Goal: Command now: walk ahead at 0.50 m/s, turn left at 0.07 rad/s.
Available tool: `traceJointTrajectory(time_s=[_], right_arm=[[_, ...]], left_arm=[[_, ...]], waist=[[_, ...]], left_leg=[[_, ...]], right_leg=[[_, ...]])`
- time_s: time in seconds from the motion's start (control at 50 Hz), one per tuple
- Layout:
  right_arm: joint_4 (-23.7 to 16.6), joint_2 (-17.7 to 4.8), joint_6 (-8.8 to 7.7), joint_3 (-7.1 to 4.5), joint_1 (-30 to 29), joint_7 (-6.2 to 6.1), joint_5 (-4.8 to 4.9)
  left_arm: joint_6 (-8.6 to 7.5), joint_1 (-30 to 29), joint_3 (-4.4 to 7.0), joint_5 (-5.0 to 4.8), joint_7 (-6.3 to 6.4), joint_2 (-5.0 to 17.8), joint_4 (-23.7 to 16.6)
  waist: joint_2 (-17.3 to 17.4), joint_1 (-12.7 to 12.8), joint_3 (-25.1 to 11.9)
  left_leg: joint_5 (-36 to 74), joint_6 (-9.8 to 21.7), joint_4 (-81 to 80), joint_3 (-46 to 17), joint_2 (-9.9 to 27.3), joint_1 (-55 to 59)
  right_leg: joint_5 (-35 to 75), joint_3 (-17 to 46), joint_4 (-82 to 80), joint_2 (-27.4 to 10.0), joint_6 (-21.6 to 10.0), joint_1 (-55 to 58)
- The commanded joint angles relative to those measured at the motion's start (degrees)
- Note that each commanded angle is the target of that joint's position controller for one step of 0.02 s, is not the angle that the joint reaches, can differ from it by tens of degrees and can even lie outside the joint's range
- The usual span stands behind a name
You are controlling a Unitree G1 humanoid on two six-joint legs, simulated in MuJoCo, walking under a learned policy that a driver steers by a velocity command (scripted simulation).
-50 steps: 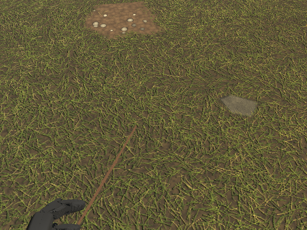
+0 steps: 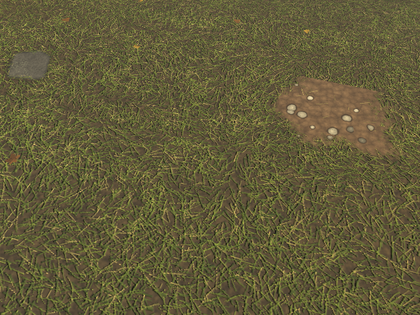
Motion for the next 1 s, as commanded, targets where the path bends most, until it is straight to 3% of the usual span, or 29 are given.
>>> traceJointTrajectory(time_s=[0.02, 0.06, 0.08, 0.1, 0.12, 0.14, 0.16, 0.18, 0.22, 0.28, 0.34, 0.4, 0.48, 0.52, 0.56, 0.58, 0.6, 0.62, 0.64, 0.66, 0.68, 0.7, 0.72, 0.76, 0.84, 0.92, 1.0], right_arm=[[-0.92, -9.12, -0.57, -1.66, 0.93, -0.85, -0.42], [-0.54, -10.40, -0.51, -1.89, -0.66, -0.92, -0.77], [-0.78, -10.12, -0.55, -1.68, -1.38, -0.86, -0.35], [-2.99, -6.05, -0.88, -0.58, 1.43, -0.43, 1.38], [-2.34, -5.96, -0.88, -1.01, 4.95, -0.26, 1.44], [-2.53, -8.08, -0.55, -1.48, 1.23, -0.39, -0.09], [-3.31, -7.40, -0.73, -1.22, -2.57, 0.00, -0.33], [-3.65, -6.15, -0.62, -1.03, -4.26, 0.31, -0.24], [-3.26, -4.78, 0.80, -0.68, -3.43, 0.99, -1.25], [-3.88, -3.69, 1.76, -0.43, -5.64, 1.75, -1.35], [-6.33, -3.60, 1.89, -0.17, -13.61, 1.96, -1.24], [-8.63, -2.26, 1.56, 0.54, -21.06, 2.12, -1.02], [-10.22, -2.60, 1.16, 0.74, -26.37, 1.83, -0.64], [-10.85, -3.56, 0.70, 0.47, -26.99, 1.55, -0.55], [-9.94, -5.06, -0.04, -0.17, -22.40, 1.05, -0.46], [-7.85, -6.12, -0.67, -0.80, -15.68, 0.56, -0.70], [-5.55, -9.06, -1.48, -1.86, -6.74, -0.23, -1.78], [-5.88, -14.58, -1.69, -3.13, 0.59, -1.09, -3.23], [-5.64, -16.28, -0.36, -3.90, -1.53, -0.91, -1.87], [-6.96, -10.47, 0.19, -2.68, -6.38, -0.64, -1.17], [-7.48, -6.44, -0.05, -1.70, -10.23, -0.43, -0.80], [-7.44, -4.82, -0.35, -1.31, -12.06, -0.38, -0.88], [-6.81, -4.06, -0.78, -1.09, -11.94, -0.66, -0.59], [-6.01, -3.94, -1.78, -1.16, -10.63, -0.75, -0.25], [-5.12, -4.82, -2.40, -1.51, -9.26, -1.01, 0.09], [-5.09, -5.82, -1.32, -1.73, -9.81, -1.39, 0.20], [-4.81, -8.16, -0.09, -2.81, -8.33, -1.85, 0.53]], left_arm=[[-1.62, -3.90, 0.98, -0.18, 0.33, 4.64, -4.95], [-2.21, 7.79, 2.04, -0.25, 1.47, 6.67, -1.13], [-2.82, 17.49, 2.79, 0.51, 2.19, 8.37, 1.70], [-3.03, 24.97, 4.38, 1.90, 2.96, 14.57, 2.78], [-2.43, 23.97, 4.74, 0.56, 2.15, 15.48, 3.46], [-2.14, 17.32, 4.15, -1.05, 1.64, 12.39, 2.54], [-2.26, 12.66, 3.15, -1.29, 1.41, 8.44, 1.89], [-2.55, 10.62, 2.43, -0.91, 1.36, 6.00, 2.21], [-3.40, 10.60, 1.71, -0.84, 1.56, 4.30, 3.88], [-4.67, 13.88, 2.16, -1.32, 1.37, 6.01, 6.15], [-4.73, 16.40, 2.10, -1.46, 1.29, 5.98, 7.69], [-4.65, 19.21, 1.95, -1.76, 1.29, 5.80, 9.19], [-4.14, 22.33, 2.16, -1.35, 1.82, 7.14, 10.45], [-3.80, 21.82, 2.37, -1.01, 2.18, 7.93, 10.42], [-3.55, 19.90, 2.74, -0.75, 2.51, 8.92, 10.02], [-3.47, 18.71, 2.81, -0.96, 2.44, 9.03, 9.80], [-3.66, 18.34, 2.47, -1.39, 2.28, 7.63, 9.04], [-3.84, 19.79, 1.40, -2.64, 2.21, 2.93, 6.18], [-3.30, 23.41, 1.87, -2.91, 2.35, 3.35, 5.48], [-2.28, 21.31, 2.74, -1.57, 2.70, 6.96, 6.96], [-2.15, 18.20, 2.73, -1.27, 2.09, 5.92, 6.76], [-1.83, 17.18, 2.61, -1.21, 1.64, 4.42, 6.57], [-1.14, 16.50, 2.81, -0.33, 1.17, 4.24, 6.28], [0.22, 16.50, 2.72, 0.19, 0.44, 3.09, 6.01], [1.32, 11.55, 2.74, 0.15, 0.35, 2.24, 3.38], [1.18, 4.75, 1.51, -0.09, -0.36, 0.38, 0.26], [1.28, 4.33, 2.03, 0.69, -0.42, 2.55, -1.44]], waist=[[6.35, 2.11, 3.13], [6.49, 7.32, -3.37], [4.85, 11.69, -8.92], [-4.23, 12.20, -16.85], [-12.18, 9.08, -20.82], [-3.51, 6.90, -11.99], [0.64, 5.87, -5.23], [1.76, 4.40, -1.29], [-0.76, 2.16, 0.10], [-0.90, 1.71, 0.37], [-0.67, 3.17, 2.39], [-0.83, 5.05, 3.05], [-1.28, 6.79, 2.43], [-1.79, 6.25, 2.13], [-2.32, 3.64, 0.46], [-0.75, 0.47, -2.60], [2.68, -2.80, -8.69], [11.26, -4.07, -17.77], [19.61, -1.15, -20.54], [9.48, 0.41, -11.88], [5.80, 1.16, -5.26], [6.08, 2.43, -2.34], [7.78, 3.35, -0.74], [8.02, 4.35, -0.87], [6.94, 5.60, 0.23], [9.10, 4.32, 0.31], [9.43, 3.86, -1.83]], left_leg=[[48.81, 4.26, 5.33, -4.77, 18.00, 0.01], [61.53, 2.68, 19.02, -3.19, 16.51, -0.33], [53.24, 1.79, 31.39, -1.53, 14.42, -7.43], [29.36, -0.29, 51.56, 1.80, 8.05, -23.87], [-11.24, -0.96, 66.27, -1.17, -1.08, -36.29], [-7.72, -0.32, 69.06, -5.59, 3.49, -40.70], [-3.67, -0.37, 66.54, -4.70, 6.06, -41.27], [-1.55, -0.37, 62.41, -3.66, 8.40, -40.08], [0.32, -1.54, 57.80, -2.67, 10.25, -35.65], [3.66, -3.10, 53.99, -0.52, 11.47, -37.82], [9.92, -4.70, 45.91, 1.40, 13.12, -43.18], [15.65, -5.71, 34.64, 3.27, 12.27, -41.60], [16.83, -6.05, 26.55, 3.72, 9.93, -39.32], [13.67, -5.32, 24.25, 2.92, 9.23, -37.59], [8.91, -4.09, 20.86, 2.46, 7.78, -30.70], [9.28, -3.00, 16.62, 3.03, 6.63, -21.90], [8.99, -0.88, 15.47, -1.34, 11.22, -8.47], [1.91, 2.47, 13.37, -19.73, 27.60, 6.60], [-0.89, 7.32, 6.62, -37.52, 33.93, 9.24], [-6.35, 6.27, 6.20, -30.85, 31.25, 2.08], [-4.86, 5.04, 4.31, -22.70, 28.17, -5.51], [-0.66, 3.34, 2.06, -16.40, 25.61, -10.60], [3.25, 2.32, 0.90, -11.81, 23.87, -13.55], [10.28, 1.99, -0.10, -6.38, 22.59, -15.13], [40.34, 2.92, 3.37, 4.77, 22.07, -14.44], [43.28, 1.70, 6.43, 12.89, 19.30, -16.64], [46.89, 0.88, 14.62, 13.19, 22.09, -11.78]], right_leg=[[-4.48, -1.45, -4.52, 3.19, -2.99, 2.70], [-7.58, -2.62, -7.65, 7.17, -5.29, 17.09], [-5.11, 0.37, -10.07, 4.12, -7.18, 31.25], [-11.55, 20.96, -11.36, -11.36, -12.05, 47.91], [-7.48, 44.42, -19.27, -20.11, -17.51, 52.63], [-11.14, 38.35, -20.33, -17.81, -16.48, 44.87], [-11.17, 30.21, -22.17, -15.87, -15.35, 36.68], [-9.04, 24.32, -24.62, -12.82, -13.27, 30.80], [-2.93, 17.03, -27.10, -8.92, -10.86, 24.86], [3.13, 12.55, -29.54, -7.73, -11.53, 24.57], [5.03, 9.16, -31.43, -6.06, -11.12, 26.58], [9.21, 7.23, -30.52, -4.26, -9.93, 27.28], [14.44, 9.28, -26.45, -5.48, -9.88, 31.94], [16.98, 11.41, -23.77, -6.80, -9.63, 34.06], [20.76, 12.89, -18.75, -7.17, -8.59, 34.53], [23.20, 11.68, -11.27, -5.21, -7.59, 33.13], [17.10, 9.31, 0.90, -1.81, -6.40, 26.74], [-5.65, 4.96, 19.19, 4.24, -4.53, 13.35], [-28.97, 4.18, 29.76, 9.02, -4.19, 1.04], [-25.81, 6.92, 33.47, 4.32, -4.62, -2.00], [-21.00, 7.12, 32.19, 2.31, -4.31, -1.79], [-18.08, 6.74, 30.04, 0.72, -3.80, 0.05], [-16.70, 6.56, 28.49, -0.39, -3.16, 1.15], [-13.98, 5.75, 28.75, -0.56, -2.00, 2.14], [-8.69, 3.50, 23.98, -0.05, 0.15, -1.11], [0.73, -1.25, 7.33, 1.85, -0.08, 5.73], [-4.01, -3.26, 0.76, 3.96, -2.47, 10.25]])
Keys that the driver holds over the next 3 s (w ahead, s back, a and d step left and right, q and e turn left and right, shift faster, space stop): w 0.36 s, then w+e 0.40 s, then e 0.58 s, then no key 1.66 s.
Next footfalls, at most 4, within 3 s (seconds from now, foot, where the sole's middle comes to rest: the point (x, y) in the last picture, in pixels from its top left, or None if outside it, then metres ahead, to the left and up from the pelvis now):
0.08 right None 0.22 -0.10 -0.77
0.60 left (176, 307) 0.50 0.09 -0.77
1.08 right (245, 259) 0.64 -0.14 -0.77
1.60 left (188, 257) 0.66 0.04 -0.77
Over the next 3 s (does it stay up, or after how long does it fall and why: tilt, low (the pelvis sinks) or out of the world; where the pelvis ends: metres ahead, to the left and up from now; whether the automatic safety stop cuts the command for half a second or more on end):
stays up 0.57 -0.02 0.01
